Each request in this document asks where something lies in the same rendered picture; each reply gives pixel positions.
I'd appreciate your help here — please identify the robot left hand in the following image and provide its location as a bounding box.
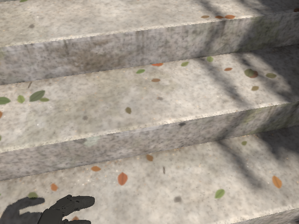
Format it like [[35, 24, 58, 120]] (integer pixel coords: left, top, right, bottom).
[[37, 194, 95, 224]]

